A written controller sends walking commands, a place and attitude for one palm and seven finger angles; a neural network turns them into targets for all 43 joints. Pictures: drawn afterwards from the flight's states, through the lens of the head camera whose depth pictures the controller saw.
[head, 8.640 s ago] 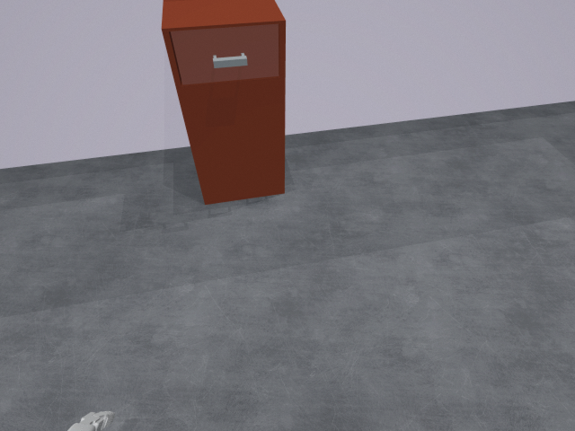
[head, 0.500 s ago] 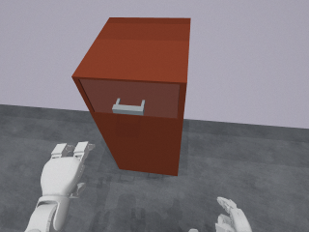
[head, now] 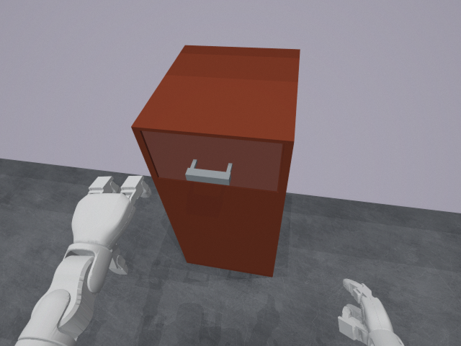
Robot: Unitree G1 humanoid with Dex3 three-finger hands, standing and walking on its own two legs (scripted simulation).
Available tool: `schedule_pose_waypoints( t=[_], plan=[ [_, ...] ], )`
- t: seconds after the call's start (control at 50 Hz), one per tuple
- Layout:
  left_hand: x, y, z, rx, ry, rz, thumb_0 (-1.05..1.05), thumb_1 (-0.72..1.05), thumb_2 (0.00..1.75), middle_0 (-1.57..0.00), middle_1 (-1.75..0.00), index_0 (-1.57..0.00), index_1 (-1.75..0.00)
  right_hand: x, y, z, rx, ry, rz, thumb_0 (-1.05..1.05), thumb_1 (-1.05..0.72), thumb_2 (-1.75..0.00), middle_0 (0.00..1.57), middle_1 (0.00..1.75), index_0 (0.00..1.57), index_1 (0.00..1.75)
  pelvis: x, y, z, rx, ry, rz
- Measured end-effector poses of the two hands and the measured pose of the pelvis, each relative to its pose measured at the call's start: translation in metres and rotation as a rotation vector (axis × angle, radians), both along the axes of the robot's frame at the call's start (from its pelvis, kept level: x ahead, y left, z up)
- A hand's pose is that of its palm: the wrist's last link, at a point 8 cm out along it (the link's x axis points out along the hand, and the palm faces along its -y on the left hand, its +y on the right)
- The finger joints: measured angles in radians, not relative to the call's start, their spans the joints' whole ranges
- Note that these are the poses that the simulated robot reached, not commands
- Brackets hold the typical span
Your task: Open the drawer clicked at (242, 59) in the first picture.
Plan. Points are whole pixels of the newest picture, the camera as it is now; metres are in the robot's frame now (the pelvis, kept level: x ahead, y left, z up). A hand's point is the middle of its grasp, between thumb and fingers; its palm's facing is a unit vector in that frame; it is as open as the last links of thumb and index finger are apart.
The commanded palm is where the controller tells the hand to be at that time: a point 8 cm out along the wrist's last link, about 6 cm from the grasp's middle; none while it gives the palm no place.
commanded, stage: raise the hand with hooked fingers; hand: left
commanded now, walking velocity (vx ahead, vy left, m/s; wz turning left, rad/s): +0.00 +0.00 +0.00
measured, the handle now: (210, 170) +0.52 +0.13 -0.05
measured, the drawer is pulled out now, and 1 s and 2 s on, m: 0.00 0.00 0.00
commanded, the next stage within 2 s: move the hooked fingers above the handle in 0.60 s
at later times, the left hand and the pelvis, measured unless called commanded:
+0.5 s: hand (123, 210) +0.30 +0.23 +0.08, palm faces +0.02 -0.06 -1.00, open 13.8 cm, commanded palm +0.28 +0.24 +0.14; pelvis +0.00 +0.00 +0.01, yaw +0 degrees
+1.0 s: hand (141, 204) +0.33 +0.21 +0.07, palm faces +0.01 -0.04 -1.00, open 13.8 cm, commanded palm +0.31 +0.22 +0.12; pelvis -0.01 -0.01 +0.01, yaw +1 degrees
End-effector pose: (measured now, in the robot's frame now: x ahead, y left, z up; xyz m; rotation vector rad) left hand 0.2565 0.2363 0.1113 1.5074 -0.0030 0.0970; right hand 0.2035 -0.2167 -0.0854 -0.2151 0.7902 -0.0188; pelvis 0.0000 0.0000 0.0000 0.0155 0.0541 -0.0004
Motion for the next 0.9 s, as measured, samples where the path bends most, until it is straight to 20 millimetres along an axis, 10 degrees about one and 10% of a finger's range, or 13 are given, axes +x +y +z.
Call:
schedule_pose_waypoints(
  t=[0.28, 0.54, 0.9],
  plan=[
    [0.030, 0.009, 0.035, 0.025, 0.036, -0.030, 0.00, -0.49, 0.30, -0.32, -1.20, -0.32, -1.20, -0.019, 0.008, -0.011, 0.021, 0.102, 0.016, 0.01, -0.90, -0.90, 0.20, 0.30, 0.21, 0.30, 0.002, -0.001, 0.008, -0.005, -0.015, 0.012],
    [0.023, -0.001, 0.024, 0.012, 0.025, -0.102, 0.00, -0.49, 0.30, -0.32, -1.20, -0.32, -1.20, -0.050, -0.026, -0.017, -0.030, 0.178, -0.058, 0.01, -0.90, -0.90, 0.20, 0.30, 0.20, 0.30, -0.001, -0.001, 0.009, 0.000, 0.004, 0.002],
    [0.031, -0.014, 0.015, 0.019, 0.058, -0.093, 0.00, -0.49, 0.30, -0.32, -1.20, -0.32, -1.20, -0.035, -0.011, -0.013, 0.005, 0.116, -0.020, 0.01, -0.90, -0.90, 0.20, 0.30, 0.20, 0.30, -0.009, -0.007, 0.008, 0.004, 0.001, 0.016]
  ],
)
